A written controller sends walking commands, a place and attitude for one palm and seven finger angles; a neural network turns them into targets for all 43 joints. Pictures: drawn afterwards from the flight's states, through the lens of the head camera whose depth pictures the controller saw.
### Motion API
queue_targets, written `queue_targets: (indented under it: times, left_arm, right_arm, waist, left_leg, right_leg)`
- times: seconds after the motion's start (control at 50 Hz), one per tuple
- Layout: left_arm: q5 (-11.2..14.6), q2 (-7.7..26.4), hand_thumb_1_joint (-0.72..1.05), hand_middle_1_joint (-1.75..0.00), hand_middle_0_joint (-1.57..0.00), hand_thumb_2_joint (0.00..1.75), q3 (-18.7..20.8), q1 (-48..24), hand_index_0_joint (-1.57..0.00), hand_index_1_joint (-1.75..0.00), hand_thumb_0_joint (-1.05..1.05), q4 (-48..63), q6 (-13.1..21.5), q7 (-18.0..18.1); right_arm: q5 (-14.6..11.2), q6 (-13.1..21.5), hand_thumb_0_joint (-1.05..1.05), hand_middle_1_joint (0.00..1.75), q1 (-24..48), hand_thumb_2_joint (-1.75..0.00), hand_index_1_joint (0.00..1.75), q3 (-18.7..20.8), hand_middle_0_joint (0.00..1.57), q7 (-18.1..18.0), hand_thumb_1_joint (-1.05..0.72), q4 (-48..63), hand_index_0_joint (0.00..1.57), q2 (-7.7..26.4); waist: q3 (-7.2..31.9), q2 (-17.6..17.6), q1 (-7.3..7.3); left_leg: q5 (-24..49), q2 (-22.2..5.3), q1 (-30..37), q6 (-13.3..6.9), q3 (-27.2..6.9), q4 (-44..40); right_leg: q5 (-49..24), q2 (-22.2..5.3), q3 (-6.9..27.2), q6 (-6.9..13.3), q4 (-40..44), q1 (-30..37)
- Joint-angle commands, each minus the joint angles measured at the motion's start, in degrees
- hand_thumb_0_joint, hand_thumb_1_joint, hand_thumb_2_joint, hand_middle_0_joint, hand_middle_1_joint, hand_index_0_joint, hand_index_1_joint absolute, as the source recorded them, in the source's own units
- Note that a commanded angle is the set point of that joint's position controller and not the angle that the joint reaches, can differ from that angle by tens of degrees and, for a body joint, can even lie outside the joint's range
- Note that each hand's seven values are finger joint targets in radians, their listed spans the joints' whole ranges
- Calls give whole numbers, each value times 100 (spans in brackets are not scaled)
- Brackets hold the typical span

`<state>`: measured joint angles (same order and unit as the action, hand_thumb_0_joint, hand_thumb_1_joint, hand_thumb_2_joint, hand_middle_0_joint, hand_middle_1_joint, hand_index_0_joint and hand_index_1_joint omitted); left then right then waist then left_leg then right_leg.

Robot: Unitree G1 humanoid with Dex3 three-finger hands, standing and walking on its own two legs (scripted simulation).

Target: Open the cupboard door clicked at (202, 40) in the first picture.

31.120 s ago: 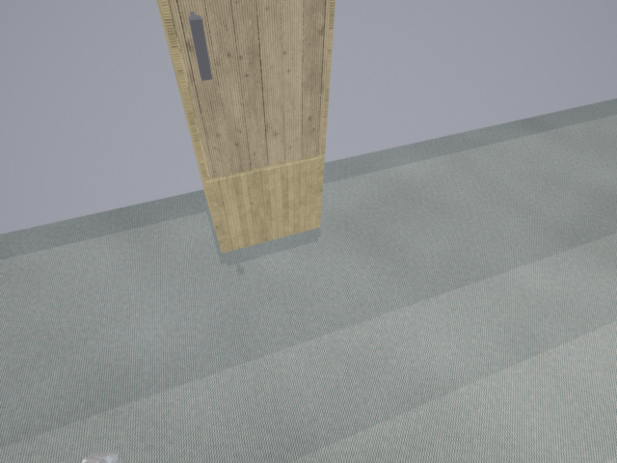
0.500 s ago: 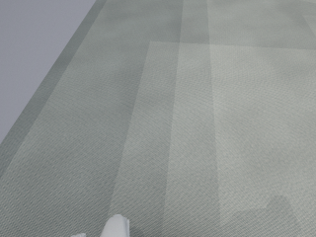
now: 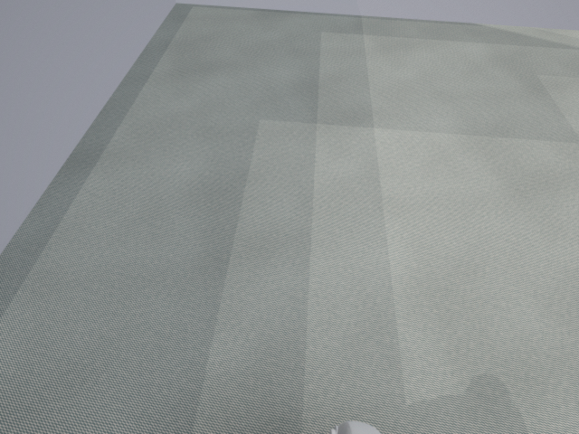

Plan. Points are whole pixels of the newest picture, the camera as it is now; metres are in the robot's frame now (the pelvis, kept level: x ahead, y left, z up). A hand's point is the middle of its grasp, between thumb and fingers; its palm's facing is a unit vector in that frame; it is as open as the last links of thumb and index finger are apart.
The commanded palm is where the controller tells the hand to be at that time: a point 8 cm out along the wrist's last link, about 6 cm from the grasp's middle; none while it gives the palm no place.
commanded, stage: walk to a spot facing it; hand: left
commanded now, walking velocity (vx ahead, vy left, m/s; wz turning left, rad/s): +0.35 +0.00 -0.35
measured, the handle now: out of the picture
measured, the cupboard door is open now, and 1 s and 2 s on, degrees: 42 42 42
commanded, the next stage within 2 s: turn to face it in 0.14 s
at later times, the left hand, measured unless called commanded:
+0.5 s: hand (260, 299) +0.36 +0.09 -0.15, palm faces +0.01 -0.98 -0.19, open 7.1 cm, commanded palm none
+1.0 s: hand (224, 297) +0.36 +0.16 -0.16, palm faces +0.29 -0.91 -0.28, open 7.4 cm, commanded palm none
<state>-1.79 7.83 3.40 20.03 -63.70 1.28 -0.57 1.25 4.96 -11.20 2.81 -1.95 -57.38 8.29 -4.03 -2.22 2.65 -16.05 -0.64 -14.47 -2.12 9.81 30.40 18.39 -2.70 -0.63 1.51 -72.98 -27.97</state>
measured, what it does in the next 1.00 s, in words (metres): walks ahead, turning left: right foot, then left foot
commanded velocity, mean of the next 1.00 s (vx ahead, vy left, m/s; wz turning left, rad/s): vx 0.06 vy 0.00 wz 0.40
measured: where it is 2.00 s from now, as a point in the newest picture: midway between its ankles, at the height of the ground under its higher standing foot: (337, 381)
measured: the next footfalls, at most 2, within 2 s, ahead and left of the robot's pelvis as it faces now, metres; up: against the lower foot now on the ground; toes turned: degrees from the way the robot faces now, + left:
right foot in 0.28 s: +0.27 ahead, -0.17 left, +0.00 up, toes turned -12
left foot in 0.68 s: +0.40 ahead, +0.06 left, +0.00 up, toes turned +15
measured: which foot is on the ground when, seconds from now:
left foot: down 0.00-0.28, up 0.30-0.66, down 0.68-1.00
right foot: up 0.00-0.26, down 0.28-0.68, up 0.70-1.00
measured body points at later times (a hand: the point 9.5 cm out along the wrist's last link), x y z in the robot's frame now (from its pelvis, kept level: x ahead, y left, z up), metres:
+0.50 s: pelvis +0.24 -0.07 +0.01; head +0.28 -0.08 +0.46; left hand +0.36 +0.14 -0.14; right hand +0.21 -0.29 -0.15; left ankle +0.24 +0.07 -0.66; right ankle +0.23 -0.16 -0.73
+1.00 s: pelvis +0.32 -0.08 +0.00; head +0.37 -0.06 +0.45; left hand +0.34 +0.21 -0.14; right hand +0.47 -0.30 -0.14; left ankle +0.36 +0.05 -0.73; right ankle +0.35 -0.23 -0.69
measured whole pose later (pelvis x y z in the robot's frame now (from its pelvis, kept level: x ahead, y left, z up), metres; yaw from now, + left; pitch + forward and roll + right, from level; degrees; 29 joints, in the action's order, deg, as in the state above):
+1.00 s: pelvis +0.32 -0.08 +0.00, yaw +16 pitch +3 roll -2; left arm -1.4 14.0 4.5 8.2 -51.7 -2.5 0.6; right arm 1.6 -1.8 -9.9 3.7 0.4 -51.9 13.2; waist -3.7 1.9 -0.8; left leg -9.0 -0.2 -24.6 -1.0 -1.9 30.7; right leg 24.9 -3.0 -0.6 -4.1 -49.7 -25.1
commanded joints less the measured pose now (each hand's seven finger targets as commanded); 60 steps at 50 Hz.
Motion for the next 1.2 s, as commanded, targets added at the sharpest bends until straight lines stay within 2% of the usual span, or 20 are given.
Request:
queue_targets:
  times: [0.0,0.14,0.18,0.22,0.24,0.26,0.28,0.34,0.4,0.6,0.62,0.66,0.68,0.7,0.78,1.0,1.02,1.06,1.12,1.18]
  left_arm:
    - [-6,27,90,-30,-20,90,25,-94,-20,-30,0,526,16,-107]
    - [29,328,90,-30,-20,90,20,-1508,-20,-30,0,928,-10,-189]
    - [35,476,90,-30,-20,90,14,-1463,-20,-30,0,956,31,-182]
    - [26,713,90,-30,-20,90,43,-494,-20,-30,0,668,118,-135]
    - [7,1082,90,-30,-20,90,152,404,-20,-30,0,366,230,-62]
    - [26,1746,90,-30,-20,90,317,1192,-20,-30,0,183,278,55]
    - [153,1879,90,-30,-20,90,258,1010,-20,-30,0,214,276,97]
    - [135,1143,90,-30,-20,90,29,-205,-20,-30,0,551,244,195]
    - [108,883,90,-30,-20,90,-39,-836,-20,-30,0,720,269,190]
    - [61,1117,90,-30,-20,90,207,-1003,-20,-30,0,1072,70,216]
    - [79,1158,90,-30,-20,90,210,-1027,-20,-30,0,1128,38,204]
    - [173,790,90,-30,-20,90,95,-1098,-20,-30,0,1556,-55,169]
    - [93,918,90,-30,-20,90,109,-1276,-20,-30,0,1700,-123,182]
    - [80,806,90,-30,-20,90,132,-1374,-20,-30,0,1663,-125,200]
    - [52,883,90,-30,-20,90,179,-1073,-20,-30,0,1417,-203,94]
    - [99,975,90,-30,-20,90,160,-502,-20,-30,0,1520,-202,130]
    - [88,1134,90,-30,-20,90,212,-200,-20,-30,0,1457,-158,157]
    - [-28,2025,90,-30,-20,90,320,-226,-20,-30,0,1600,-102,237]
    - [48,1379,90,-30,-20,90,139,-1017,-20,-30,0,1679,-40,266]
    - [28,1298,90,-30,-20,90,130,-716,-20,-30,0,1601,-2,271]
  right_arm:
    - [20,44,0,30,-879,-90,30,51,20,64,-90,-126,20,608]
    - [81,-76,0,30,-1646,-90,30,-22,20,76,-90,-405,20,858]
    - [78,-108,0,30,-1700,-90,30,-10,20,74,-90,-459,20,976]
    - [28,-144,0,30,-1624,-90,30,-23,20,66,-90,-473,20,1092]
    - [-60,-130,0,30,-1605,-90,30,-56,20,109,-90,-466,20,966]
    - [-177,-103,0,30,-1807,-90,30,-97,20,108,-90,-328,20,588]
    - [-206,-168,0,30,-1602,-90,30,-57,20,46,-90,-273,20,675]
    - [-110,-307,0,30,-1102,-90,30,-70,20,52,-90,-288,20,396]
    - [-81,-504,0,30,-1489,-90,30,-106,20,115,-90,-446,20,140]
    - [13,-611,0,30,-573,-90,30,75,20,308,-90,278,20,495]
    - [40,-601,0,30,-877,-90,30,137,20,308,-90,283,20,731]
    - [90,-540,0,30,-1455,-90,30,342,20,219,-90,372,20,1803]
    - [45,-549,0,30,-1382,-90,30,339,20,157,-90,400,20,1881]
    - [51,-524,0,30,-1041,-90,30,361,20,101,-90,502,20,1875]
    - [34,-441,0,30,-101,-90,30,259,20,92,-90,843,20,1500]
    - [23,-689,0,30,316,-90,30,475,20,212,-90,1001,20,1691]
    - [-16,-713,0,30,443,-90,30,463,20,222,-90,1062,20,1547]
    - [-55,-697,0,30,604,-90,30,375,20,294,-90,1304,20,983]
    - [-8,-797,0,30,437,-90,30,362,20,338,-90,979,20,1051]
    - [-51,-791,0,30,598,-90,30,252,20,383,-90,927,20,868]
  waist:
    - [-10,788,-117]
    - [-495,813,-437]
    - [-267,839,-336]
    - [345,717,131]
    - [1019,270,494]
    - [1898,-1248,649]
    - [2059,-1065,520]
    - [836,-271,-26]
    - [591,-481,-474]
    - [304,-473,-558]
    - [521,-74,-748]
    - [1062,2473,-974]
    - [1210,1357,-898]
    - [1271,1532,-757]
    - [902,1017,-350]
    - [914,1220,-207]
    - [908,862,-47]
    - [606,-1605,107]
    - [288,-1054,-417]
    - [467,-973,-289]
  left_leg:
    - [1285,-1535,-1,-538,-655,-2063]
    - [1996,-1628,539,-392,-197,-1895]
    - [3158,-1653,982,-323,-52,-1388]
    - [4411,-1488,918,-120,106,82]
    - [3745,-1195,-170,84,170,1354]
    - [-678,-190,-1676,383,284,3436]
    - [-2144,-276,-1819,362,-607,4498]
    - [-1011,-734,-1794,353,-1092,4281]
    - [-660,-680,-1226,464,-774,3141]
    - [283,-265,-516,314,-136,742]
    - [1017,-251,115,219,-257,337]
    - [4408,-2428,1055,-1173,-3605,-788]
    - [3145,-2584,891,-1329,-3811,-955]
    - [2110,-2342,700,-1171,-3830,-1075]
    - [1262,-1471,-73,-632,-2374,-1186]
    - [114,-934,-762,-455,-2785,-931]
    - [-150,-661,-1262,-232,-2584,-570]
    - [-1733,536,-2695,504,-1088,2379]
    - [-957,-102,-2366,525,-1200,4126]
    - [-874,-112,-2106,617,-791,3185]
  right_leg:
    - [-699,-471,44,-117,1175,-357]
    - [-1151,-219,-502,41,3133,-89]
    - [-823,7,-681,184,3436,285]
    - [-929,322,-868,341,4077,1820]
    - [-1633,-198,-223,555,4212,3634]
    - [-3530,-2140,2225,1244,4519,5121]
    - [-4311,-2691,2363,1526,4862,4672]
    - [-4636,-2019,654,913,5107,2657]
    - [-4464,-1683,-460,620,5371,1820]
    - [-3357,-1657,-1186,208,4288,1803]
    - [-2975,-1563,-1292,46,3529,1586]
    - [2338,-171,-973,-564,599,-179]
    - [2083,-157,-131,-491,-74,-392]
    - [1640,-197,85,-525,-376,-734]
    - [503,-286,127,-602,387,-376]
    - [168,288,-254,-471,3849,1455]
    - [-112,103,-152,-397,4737,2133]
    - [256,-2590,2514,648,6225,2286]
    - [-2155,-1771,805,537,5356,1686]
    - [-3790,-1521,-56,334,4928,2395]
